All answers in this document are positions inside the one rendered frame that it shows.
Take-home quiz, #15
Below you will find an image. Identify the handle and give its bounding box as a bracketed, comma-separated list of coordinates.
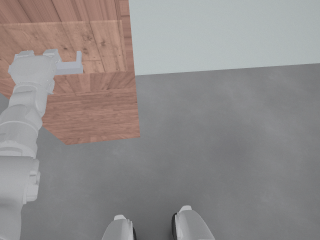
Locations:
[8, 51, 83, 75]

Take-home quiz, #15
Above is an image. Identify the robot left shin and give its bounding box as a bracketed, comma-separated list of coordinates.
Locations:
[114, 214, 127, 220]

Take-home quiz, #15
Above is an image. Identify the left robot thigh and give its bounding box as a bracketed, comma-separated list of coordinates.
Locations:
[102, 219, 134, 240]

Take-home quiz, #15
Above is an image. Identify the left robot upper arm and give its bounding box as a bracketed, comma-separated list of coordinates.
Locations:
[0, 155, 41, 240]

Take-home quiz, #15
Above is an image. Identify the left robot hand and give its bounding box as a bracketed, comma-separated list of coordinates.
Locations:
[10, 48, 62, 95]

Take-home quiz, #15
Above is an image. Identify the left robot forearm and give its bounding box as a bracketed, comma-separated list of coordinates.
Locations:
[0, 82, 48, 159]

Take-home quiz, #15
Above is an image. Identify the drawer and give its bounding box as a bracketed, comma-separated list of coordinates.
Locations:
[0, 20, 127, 79]

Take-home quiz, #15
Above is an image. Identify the cabinet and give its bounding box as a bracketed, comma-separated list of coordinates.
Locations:
[0, 0, 140, 145]

